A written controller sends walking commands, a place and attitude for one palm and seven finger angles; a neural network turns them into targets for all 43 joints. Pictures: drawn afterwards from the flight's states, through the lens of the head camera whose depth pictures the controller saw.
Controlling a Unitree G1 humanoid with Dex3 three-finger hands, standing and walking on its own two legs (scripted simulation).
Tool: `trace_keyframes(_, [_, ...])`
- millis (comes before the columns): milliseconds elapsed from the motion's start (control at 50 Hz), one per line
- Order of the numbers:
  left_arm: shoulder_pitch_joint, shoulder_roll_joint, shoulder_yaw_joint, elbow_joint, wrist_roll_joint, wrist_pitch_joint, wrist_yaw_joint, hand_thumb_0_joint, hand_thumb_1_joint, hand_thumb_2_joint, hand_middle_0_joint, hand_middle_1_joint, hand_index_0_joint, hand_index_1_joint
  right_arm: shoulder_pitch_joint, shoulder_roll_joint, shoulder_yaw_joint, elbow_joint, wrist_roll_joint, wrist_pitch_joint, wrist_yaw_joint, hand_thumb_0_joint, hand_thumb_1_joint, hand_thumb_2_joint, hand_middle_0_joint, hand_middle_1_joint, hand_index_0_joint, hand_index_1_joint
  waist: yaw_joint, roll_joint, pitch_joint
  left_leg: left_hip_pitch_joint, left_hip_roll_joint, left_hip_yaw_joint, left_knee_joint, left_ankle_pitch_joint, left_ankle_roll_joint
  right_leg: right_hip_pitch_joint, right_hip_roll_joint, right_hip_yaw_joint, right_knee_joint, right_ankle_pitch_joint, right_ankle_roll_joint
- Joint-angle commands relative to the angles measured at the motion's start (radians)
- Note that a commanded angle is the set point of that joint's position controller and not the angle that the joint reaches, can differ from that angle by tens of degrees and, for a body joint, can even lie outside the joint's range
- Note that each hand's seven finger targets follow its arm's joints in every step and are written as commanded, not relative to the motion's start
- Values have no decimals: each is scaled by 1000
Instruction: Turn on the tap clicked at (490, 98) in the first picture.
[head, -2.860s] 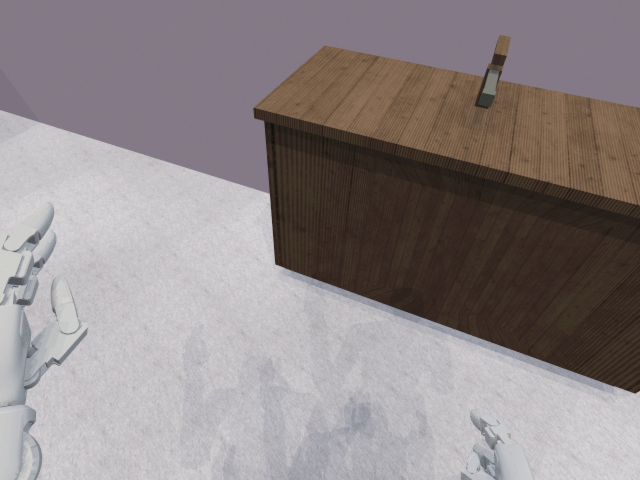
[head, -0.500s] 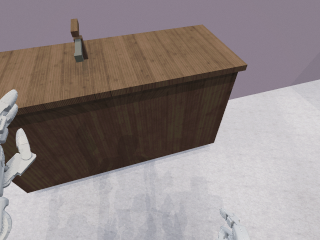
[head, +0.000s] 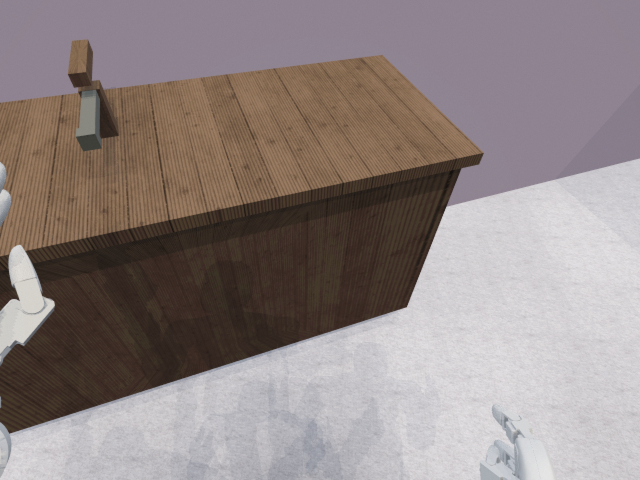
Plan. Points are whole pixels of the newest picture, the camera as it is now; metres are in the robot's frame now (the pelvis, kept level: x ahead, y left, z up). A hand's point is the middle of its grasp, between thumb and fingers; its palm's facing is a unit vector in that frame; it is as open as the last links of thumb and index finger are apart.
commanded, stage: take the last steps up to it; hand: left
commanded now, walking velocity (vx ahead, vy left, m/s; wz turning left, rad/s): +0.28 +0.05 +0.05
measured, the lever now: (89, 138) +0.58 +0.41 +0.09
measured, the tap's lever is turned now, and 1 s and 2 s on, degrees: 0 0 0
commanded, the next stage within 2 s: come to a stop and stand still in 0.64 s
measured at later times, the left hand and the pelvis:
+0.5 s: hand (133, 242) +0.31 +0.21 +0.17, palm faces +0.44 -0.80 -0.41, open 7.4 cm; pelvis +0.10 -0.04 +0.02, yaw +4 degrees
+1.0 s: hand (132, 189) +0.37 +0.23 +0.19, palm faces +0.40 -0.80 -0.45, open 7.4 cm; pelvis +0.16 -0.02 +0.01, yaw +2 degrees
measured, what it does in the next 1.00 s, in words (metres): walks ahead: right foot, then left foot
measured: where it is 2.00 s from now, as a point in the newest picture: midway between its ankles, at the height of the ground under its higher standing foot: outside the picture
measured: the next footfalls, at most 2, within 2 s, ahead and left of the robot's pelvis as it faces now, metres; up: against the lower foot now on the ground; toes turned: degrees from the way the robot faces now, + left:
right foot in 0.28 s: +0.15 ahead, -0.14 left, +0.00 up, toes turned -7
left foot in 0.64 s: +0.21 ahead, +0.11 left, +0.00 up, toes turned +11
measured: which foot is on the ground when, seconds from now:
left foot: down 0.00-0.30, up 0.32-0.62, down 0.64-1.00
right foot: up 0.00-0.26, down 0.28-0.66, up 0.68-0.96, down 0.98-1.00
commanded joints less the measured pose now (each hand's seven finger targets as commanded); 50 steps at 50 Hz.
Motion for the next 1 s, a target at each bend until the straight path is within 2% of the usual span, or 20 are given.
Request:
trace_keyframes(0, [-103,185,94,-236,-2,-46,-4,0,900,900,-200,-300,-200,-300,-66,-99,-10,-128,2,-62,10,0,-900,-900,200,300,200,300,-1,195,-96,245,369,-547,-311,101,223,-400,-40,88,318,-7,14])
trace_keyframes(80, [16,145,96,-285,-8,-46,-10,0,900,900,-200,-300,-200,-300,-62,-96,-7,-123,8,-85,17,0,-900,-900,200,300,200,300,26,272,-131,100,250,-250,-318,21,137,-215,-40,-14,48,138,26])
trace_keyframes(140, [22,125,91,-241,-9,-42,-10,0,900,900,-200,-300,-200,-300,-54,-91,3,-123,6,-96,17,0,-900,-900,200,300,200,300,12,300,-122,52,235,-204,-327,-21,109,-114,-13,-80,-135,173,41])
trace_keyframes(220, [-32,102,68,-97,-2,-15,-10,0,900,900,-200,-300,-200,-300,-55,-91,5,-111,12,-86,-1,0,-900,-900,200,300,200,300,19,177,-121,-4,188,-141,-169,-198,50,63,30,-138,-372,241,46])
trace_keyframes(240, [-73,101,51,-71,5,-10,-11,0,900,900,-200,-300,-200,-300,-54,-86,5,-105,12,-80,-4,0,-900,-900,200,300,200,300,15,95,-104,-64,151,-124,-56,-265,28,107,-7,-73,-449,207,30])
trace_keyframes(260, [-94,123,55,-44,16,-6,-10,0,900,900,-200,-300,-200,-300,-49,-72,4,-103,11,-70,-3,0,-900,-900,200,300,200,300,17,-96,-95,-161,63,-67,176,-331,-7,118,-144,178,-578,72,-37])
trace_keyframes(280, [-117,157,69,-38,17,3,-7,0,900,900,-200,-300,-200,-300,-84,-64,12,-118,6,-70,0,0,-900,-900,200,300,200,300,31,-306,-71,-324,-20,-85,440,-379,-38,144,-346,540,-706,35,-141])
trace_keyframes(300, [-166,171,76,-55,9,3,-5,0,900,900,-200,-300,-200,-300,-106,-83,12,-110,0,-78,3,0,-900,-900,200,300,200,300,32,-253,-57,-359,8,-193,579,-294,-48,117,-406,582,-745,37,-169])
trace_keyframes(320, [-216,140,41,-49,15,1,-14,0,900,900,-200,-300,-200,-300,-98,-93,6,-94,0,-80,7,0,-900,-900,200,300,200,300,11,-198,-51,-348,25,-221,609,-235,-50,88,-375,541,-744,-2,-158])
trace_keyframes(420, [-170,168,53,-190,20,-48,-12,0,900,900,-200,-300,-200,-300,-107,-85,18,-84,4,-49,5,0,-900,-900,200,300,200,300,0,-54,-112,-242,57,-167,456,-96,-70,129,-273,105,-627,550,-127])
trace_keyframes(500, [-10,179,109,-278,11,-58,8,0,900,900,-200,-300,-200,-300,-93,-73,-2,-136,-7,-63,6,0,-900,-900,200,300,200,300,44,-60,-167,-104,22,-84,113,-97,-51,203,-248,88,-568,694,-138])
trace_keyframes(580, [48,159,125,-283,-2,-46,22,0,900,900,-200,-300,-200,-300,-48,-76,-14,-154,-5,-54,4,0,-900,-900,200,300,200,300,19,-11,-213,94,-21,-35,-132,57,-55,181,-184,49,-451,574,-84])
trace_keyframes(600, [35,151,118,-280,-5,-47,21,0,900,900,-200,-300,-200,-300,-41,-91,-24,-158,0,-50,-3,0,-900,-900,200,300,200,300,13,43,-215,170,3,-60,-178,85,-47,133,-156,35,-384,513,-59])
trace_keyframes(620, [45,132,108,-261,-11,-47,19,0,900,900,-200,-300,-200,-300,-31,-120,-36,-162,8,-51,-8,0,-900,-900,200,300,200,300,2,196,-205,251,121,-223,-224,145,7,8,-82,-14,-232,386,-14])
trace_keyframes(640, [13,133,97,-272,-8,-55,17,0,900,900,-200,-300,-200,-300,-38,-126,-33,-169,14,-49,-3,0,-900,-900,200,300,200,300,11,336,-191,345,279,-438,-235,334,94,-194,8,-65,-76,28,21])
trace_keyframes(680, [-34,172,109,-203,6,-58,5,0,900,900,-200,-300,-200,-300,-56,-103,-10,-150,-5,-56,-1,0,-900,-900,200,300,200,300,-1,348,-121,265,350,-535,-302,304,166,-311,-3,-1,135,-82,14])
trace_keyframes(780, [-15,95,15,-251,-7,-24,-17,0,900,900,-200,-300,-200,-300,-22,-104,-4,-133,5,-78,25,0,-900,-900,200,300,200,300,4,254,-163,306,224,-258,-199,632,75,-220,25,-29,-111,160,32])
trace_keyframes(840, [14,122,31,-267,-15,2,-20,0,900,900,-200,-300,-200,-300,-30,-93,16,-145,-3,-86,27,0,-900,-900,200,300,200,300,-1,260,-171,287,228,-231,-215,673,36,-122,49,-51,-250,213,34])
trace_keyframes(940, [-10,166,96,-246,-15,10,-10,0,900,900,-200,-300,-200,-300,-63,-79,36,-153,-5,-80,16,0,-900,-900,200,300,200,300,15,225,-151,108,237,-208,-189,381,-4,117,24,-20,-469,378,29])
trace_keyframes(980, [-21,163,96,-210,-11,11,-5,0,900,900,-200,-300,-200,-300,-60,-67,40,-158,1,-73,15,0,-900,-900,200,300,200,300,5,118,-164,21,147,-155,-98,157,-48,202,-56,90,-498,702,2])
